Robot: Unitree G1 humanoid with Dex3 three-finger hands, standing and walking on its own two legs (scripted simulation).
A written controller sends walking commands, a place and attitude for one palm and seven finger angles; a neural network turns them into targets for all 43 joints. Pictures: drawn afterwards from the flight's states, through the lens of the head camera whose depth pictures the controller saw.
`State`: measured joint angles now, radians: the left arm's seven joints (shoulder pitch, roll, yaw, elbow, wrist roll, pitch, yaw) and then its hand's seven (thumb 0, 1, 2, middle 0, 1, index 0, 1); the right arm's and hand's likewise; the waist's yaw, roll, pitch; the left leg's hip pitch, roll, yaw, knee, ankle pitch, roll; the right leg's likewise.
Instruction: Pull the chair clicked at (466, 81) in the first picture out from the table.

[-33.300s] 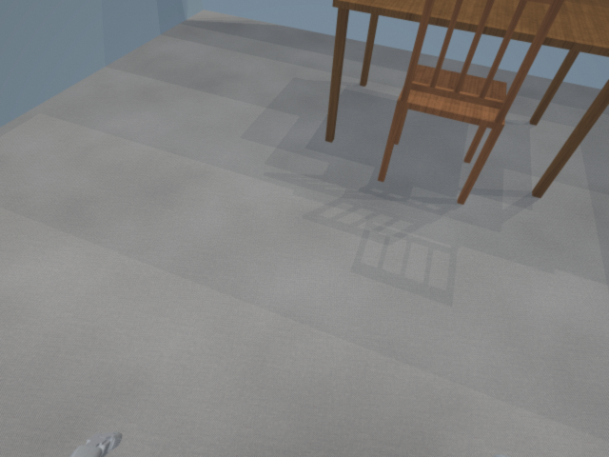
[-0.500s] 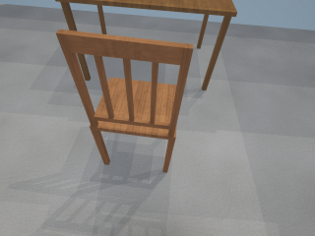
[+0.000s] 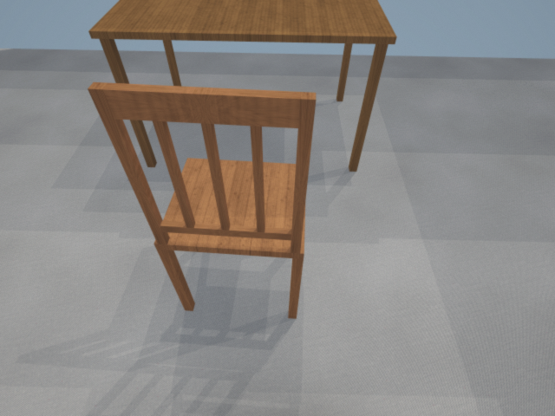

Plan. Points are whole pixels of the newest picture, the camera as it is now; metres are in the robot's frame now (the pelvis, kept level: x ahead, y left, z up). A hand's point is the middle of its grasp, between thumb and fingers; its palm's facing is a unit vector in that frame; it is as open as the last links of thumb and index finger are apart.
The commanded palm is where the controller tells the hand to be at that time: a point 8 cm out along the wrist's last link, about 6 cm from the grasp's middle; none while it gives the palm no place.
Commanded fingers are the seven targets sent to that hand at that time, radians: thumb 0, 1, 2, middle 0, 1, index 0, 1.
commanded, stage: let the arm hang, fingers relaxed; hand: left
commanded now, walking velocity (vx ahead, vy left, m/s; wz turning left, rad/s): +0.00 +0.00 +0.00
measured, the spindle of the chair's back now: (217, 182) +0.61 +0.17 -0.07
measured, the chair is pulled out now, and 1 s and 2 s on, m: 0.63 0.63 0.63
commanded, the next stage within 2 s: look to check the result in 0.14 s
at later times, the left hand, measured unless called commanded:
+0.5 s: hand out of the picture -0.01 +0.14 -0.17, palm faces +0.00 -0.99 -0.17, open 7.4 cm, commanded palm none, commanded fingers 0.00 0.90 0.90 -0.20 -0.30 -0.20 -0.30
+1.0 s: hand out of the picture -0.01 +0.13 -0.18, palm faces +0.01 -0.99 -0.17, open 7.4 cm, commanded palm none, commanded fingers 0.00 0.90 0.90 -0.20 -0.30 -0.20 -0.30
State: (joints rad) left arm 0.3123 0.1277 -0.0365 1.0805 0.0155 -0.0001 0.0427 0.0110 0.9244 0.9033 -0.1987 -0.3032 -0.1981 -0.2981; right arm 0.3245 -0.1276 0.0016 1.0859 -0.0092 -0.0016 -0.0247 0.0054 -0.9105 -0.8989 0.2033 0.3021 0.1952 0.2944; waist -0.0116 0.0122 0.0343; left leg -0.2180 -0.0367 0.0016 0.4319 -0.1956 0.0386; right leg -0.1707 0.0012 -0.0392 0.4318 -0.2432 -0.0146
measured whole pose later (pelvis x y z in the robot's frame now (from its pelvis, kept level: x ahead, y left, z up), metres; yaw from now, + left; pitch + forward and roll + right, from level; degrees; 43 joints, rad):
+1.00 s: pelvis +0.00 -0.02 +0.00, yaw +0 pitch -1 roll +0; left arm 0.32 0.12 -0.02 1.09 0.01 -0.01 0.04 0.00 0.91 0.90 -0.20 -0.30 -0.20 -0.30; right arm 0.33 -0.11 0.00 1.10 -0.01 0.00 -0.04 0.00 -0.91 -0.90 0.20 0.30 0.19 0.29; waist -0.01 0.01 0.05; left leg -0.22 -0.01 -0.01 0.44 -0.20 0.01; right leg -0.16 0.03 -0.05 0.42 -0.24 -0.05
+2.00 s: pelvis +0.01 -0.02 +0.00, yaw +0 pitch -1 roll +0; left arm 0.32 0.11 -0.02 1.09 0.01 -0.01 0.04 0.00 0.91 0.90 -0.20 -0.30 -0.20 -0.30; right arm 0.33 -0.10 0.00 1.11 -0.01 0.00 -0.04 0.00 -0.91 -0.90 0.20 0.30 0.19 0.29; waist -0.01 0.01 0.05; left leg -0.22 -0.01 -0.02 0.44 -0.21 0.01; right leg -0.16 0.03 -0.06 0.42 -0.25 -0.05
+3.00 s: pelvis +0.00 -0.03 +0.00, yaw +1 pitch -1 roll +0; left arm 0.32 0.11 -0.01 1.08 0.01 -0.02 0.04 0.00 0.91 0.90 -0.20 -0.30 -0.20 -0.30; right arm 0.33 -0.10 0.00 1.11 -0.01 0.00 -0.04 0.00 -0.91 -0.90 0.20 0.30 0.19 0.29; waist -0.01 0.01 0.06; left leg -0.22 -0.01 -0.03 0.45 -0.21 0.00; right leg -0.15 0.04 -0.07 0.42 -0.25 -0.05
